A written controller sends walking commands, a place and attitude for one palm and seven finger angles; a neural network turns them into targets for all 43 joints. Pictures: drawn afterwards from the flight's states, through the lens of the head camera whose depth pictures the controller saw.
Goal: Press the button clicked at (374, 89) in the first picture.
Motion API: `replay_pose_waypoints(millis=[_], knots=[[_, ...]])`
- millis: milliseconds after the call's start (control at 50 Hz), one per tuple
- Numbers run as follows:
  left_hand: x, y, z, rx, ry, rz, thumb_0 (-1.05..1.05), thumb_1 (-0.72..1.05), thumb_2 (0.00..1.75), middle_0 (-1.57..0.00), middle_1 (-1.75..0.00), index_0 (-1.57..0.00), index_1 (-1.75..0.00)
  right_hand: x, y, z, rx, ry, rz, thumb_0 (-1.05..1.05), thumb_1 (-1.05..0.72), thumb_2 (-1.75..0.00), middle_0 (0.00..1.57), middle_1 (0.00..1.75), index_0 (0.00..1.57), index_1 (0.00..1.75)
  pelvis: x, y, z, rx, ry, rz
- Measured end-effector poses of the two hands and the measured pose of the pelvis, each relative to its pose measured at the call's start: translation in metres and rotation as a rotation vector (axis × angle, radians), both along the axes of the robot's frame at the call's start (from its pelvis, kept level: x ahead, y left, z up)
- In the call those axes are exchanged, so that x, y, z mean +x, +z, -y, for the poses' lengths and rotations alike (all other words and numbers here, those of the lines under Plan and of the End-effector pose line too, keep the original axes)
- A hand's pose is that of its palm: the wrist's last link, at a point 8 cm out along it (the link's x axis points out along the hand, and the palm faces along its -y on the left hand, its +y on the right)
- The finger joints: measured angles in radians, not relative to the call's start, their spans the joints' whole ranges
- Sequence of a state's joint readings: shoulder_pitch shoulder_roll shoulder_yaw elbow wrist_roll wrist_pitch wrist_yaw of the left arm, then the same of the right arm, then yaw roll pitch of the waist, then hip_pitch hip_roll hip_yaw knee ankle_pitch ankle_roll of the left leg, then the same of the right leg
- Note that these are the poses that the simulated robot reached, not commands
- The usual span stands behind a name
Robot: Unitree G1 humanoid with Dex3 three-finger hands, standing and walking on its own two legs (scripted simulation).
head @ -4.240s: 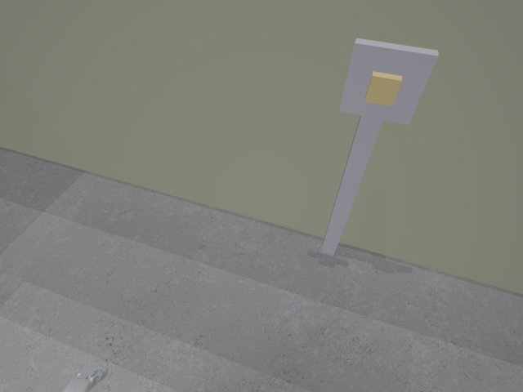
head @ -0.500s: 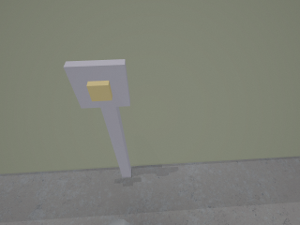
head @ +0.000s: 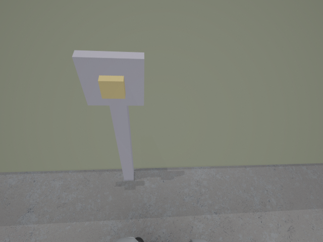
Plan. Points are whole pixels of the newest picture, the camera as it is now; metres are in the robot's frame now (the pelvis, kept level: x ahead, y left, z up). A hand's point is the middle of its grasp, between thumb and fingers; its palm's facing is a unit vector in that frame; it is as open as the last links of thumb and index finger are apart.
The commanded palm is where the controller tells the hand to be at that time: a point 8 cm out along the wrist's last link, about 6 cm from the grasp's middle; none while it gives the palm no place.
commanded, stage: come to a stop and stand still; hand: left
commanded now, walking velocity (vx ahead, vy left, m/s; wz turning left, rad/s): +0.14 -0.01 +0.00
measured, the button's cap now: (112, 86) +0.50 +0.19 +0.07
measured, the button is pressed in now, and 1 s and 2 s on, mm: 0 0 0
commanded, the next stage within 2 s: look again from close up in 1.64 s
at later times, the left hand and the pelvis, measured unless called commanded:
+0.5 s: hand out of the picture -0.09 +0.12 -0.16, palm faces +0.15 -0.97 -0.17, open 7.4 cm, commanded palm none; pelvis -0.04 -0.03 +0.01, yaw +3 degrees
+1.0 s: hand out of the picture -0.04 +0.19 -0.18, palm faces +0.05 -0.98 -0.19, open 7.3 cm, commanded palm none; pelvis -0.04 +0.02 +0.00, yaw +1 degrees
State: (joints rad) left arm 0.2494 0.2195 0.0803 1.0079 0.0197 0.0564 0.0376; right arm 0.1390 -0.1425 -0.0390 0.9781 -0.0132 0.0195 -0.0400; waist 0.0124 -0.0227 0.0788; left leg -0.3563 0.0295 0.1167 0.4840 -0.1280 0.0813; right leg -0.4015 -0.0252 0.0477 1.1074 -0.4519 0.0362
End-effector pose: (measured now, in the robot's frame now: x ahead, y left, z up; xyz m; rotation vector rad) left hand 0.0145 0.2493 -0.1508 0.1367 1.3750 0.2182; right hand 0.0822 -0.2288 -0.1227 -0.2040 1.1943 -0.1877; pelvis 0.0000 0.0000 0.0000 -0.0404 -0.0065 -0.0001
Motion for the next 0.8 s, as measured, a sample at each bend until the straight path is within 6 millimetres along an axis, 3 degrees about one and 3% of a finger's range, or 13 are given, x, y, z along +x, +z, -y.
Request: replay_pose_waypoints(millis=[140, 200, 300, 420, 500, 640, 720, 800], knots=[[-0.012, 0.013, 0.022, 0.007, -0.039, 0.059, 0.00, 0.91, 0.90, -0.20, -0.30, -0.20, -0.30, -0.068, -0.011, 0.023, 0.039, -0.053, -0.062, 0.00, -0.92, -0.90, 0.20, 0.30, 0.20, 0.30, -0.024, 0.002, 0.017, 0.013, 0.006, 0.002], [-0.035, 0.016, 0.040, 0.018, -0.035, 0.064, 0.00, 0.91, 0.90, -0.20, -0.30, -0.20, -0.30, -0.098, -0.022, 0.034, 0.072, -0.079, -0.106, 0.00, -0.92, -0.90, 0.20, 0.30, 0.20, 0.30, -0.035, 0.001, 0.029, 0.051, 0.004, 0.003], [-0.080, 0.028, 0.067, -0.004, 0.002, -0.011, 0.00, 0.91, 0.90, -0.20, -0.30, -0.20, -0.30, -0.141, -0.021, 0.042, 0.109, -0.104, -0.186, 0.00, -0.91, -0.90, 0.19, 0.30, 0.19, 0.30, -0.041, 0.013, 0.037, 0.072, -0.008, 0.001], [-0.103, 0.028, 0.081, -0.035, 0.041, -0.031, 0.00, 0.91, 0.90, -0.20, -0.30, -0.20, -0.30, -0.179, -0.021, 0.039, 0.112, -0.078, -0.299, 0.00, -0.91, -0.90, 0.19, 0.30, 0.19, 0.30, -0.045, 0.012, 0.036, 0.053, 0.040, -0.007], [-0.120, 0.023, 0.083, -0.065, 0.089, -0.061, 0.00, 0.91, 0.90, -0.20, -0.30, -0.20, -0.30, -0.174, -0.020, 0.029, 0.096, -0.031, -0.348, 0.00, -0.91, -0.90, 0.19, 0.30, 0.19, 0.30, -0.043, 0.009, 0.026, 0.044, 0.056, -0.017], [-0.142, 0.002, 0.068, -0.128, 0.117, -0.184, 0.00, 0.91, 0.90, -0.20, -0.30, -0.20, -0.30, -0.115, -0.019, -0.007, 0.055, 0.008, -0.209, 0.00, -0.91, -0.90, 0.19, 0.30, 0.19, 0.30, -0.034, 0.000, 0.000, 0.040, 0.036, -0.009], [-0.132, -0.003, 0.053, -0.133, 0.084, -0.199, 0.00, 0.91, 0.90, -0.20, -0.30, -0.20, -0.30, -0.095, -0.014, -0.013, 0.018, -0.005, -0.153, 0.02, -0.95, -0.90, 0.20, 0.30, 0.20, 0.30, -0.029, 0.000, -0.010, 0.043, 0.018, -0.001], [-0.111, -0.003, 0.036, -0.111, 0.047, -0.158, 0.00, 0.91, 0.90, -0.20, -0.30, -0.20, -0.30, -0.088, -0.012, -0.017, 0.010, -0.013, -0.125, 0.01, -0.96, -0.90, 0.20, 0.30, 0.20, 0.30, -0.029, 0.001, -0.017, 0.043, 0.010, 0.005]])
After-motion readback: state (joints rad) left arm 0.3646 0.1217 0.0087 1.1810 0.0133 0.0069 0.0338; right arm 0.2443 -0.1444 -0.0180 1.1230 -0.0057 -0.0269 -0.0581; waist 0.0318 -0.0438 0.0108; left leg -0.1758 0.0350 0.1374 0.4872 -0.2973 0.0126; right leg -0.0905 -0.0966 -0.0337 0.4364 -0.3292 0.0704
